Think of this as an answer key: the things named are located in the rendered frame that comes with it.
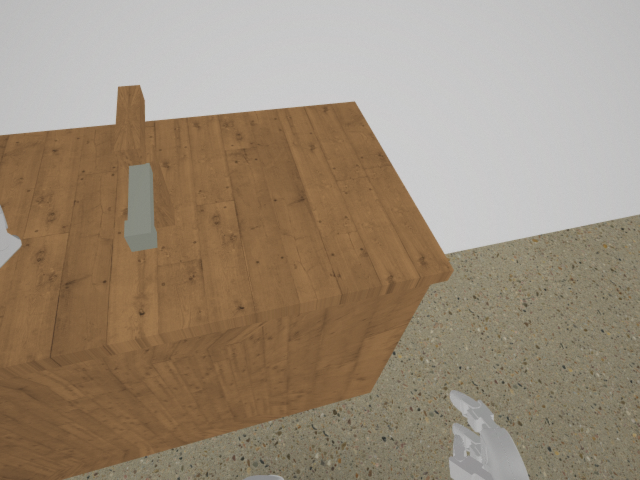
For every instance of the counter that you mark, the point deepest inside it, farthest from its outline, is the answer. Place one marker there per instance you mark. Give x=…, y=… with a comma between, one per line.
x=290, y=260

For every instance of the robot left hand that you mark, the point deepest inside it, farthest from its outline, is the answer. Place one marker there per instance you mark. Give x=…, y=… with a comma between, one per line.
x=8, y=243

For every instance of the tap lever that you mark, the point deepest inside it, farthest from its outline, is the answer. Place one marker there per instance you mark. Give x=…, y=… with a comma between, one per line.
x=139, y=230

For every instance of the robot right hand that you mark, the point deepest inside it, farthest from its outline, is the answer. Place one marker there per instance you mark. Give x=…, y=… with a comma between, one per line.
x=493, y=454

